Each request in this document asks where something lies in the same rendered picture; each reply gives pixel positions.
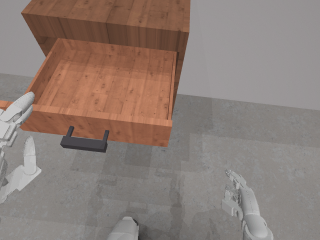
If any robot right forearm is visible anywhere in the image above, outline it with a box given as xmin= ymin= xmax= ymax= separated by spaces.
xmin=241 ymin=214 xmax=274 ymax=240

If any robot right hand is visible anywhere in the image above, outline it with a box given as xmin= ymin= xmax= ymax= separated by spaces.
xmin=222 ymin=169 xmax=261 ymax=221

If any robot left thigh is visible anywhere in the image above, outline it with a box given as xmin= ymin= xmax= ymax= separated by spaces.
xmin=105 ymin=219 xmax=139 ymax=240

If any cabinet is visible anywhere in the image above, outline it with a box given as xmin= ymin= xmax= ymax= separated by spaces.
xmin=21 ymin=0 xmax=191 ymax=120

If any robot left shin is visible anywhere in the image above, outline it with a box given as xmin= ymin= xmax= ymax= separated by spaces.
xmin=122 ymin=216 xmax=134 ymax=222

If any handle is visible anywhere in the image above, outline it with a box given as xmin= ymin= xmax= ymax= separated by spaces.
xmin=60 ymin=126 xmax=109 ymax=153

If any robot left hand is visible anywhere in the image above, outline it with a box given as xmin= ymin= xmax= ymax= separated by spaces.
xmin=0 ymin=91 xmax=42 ymax=204

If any drawer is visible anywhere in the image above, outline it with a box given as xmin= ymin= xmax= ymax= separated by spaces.
xmin=0 ymin=38 xmax=177 ymax=147

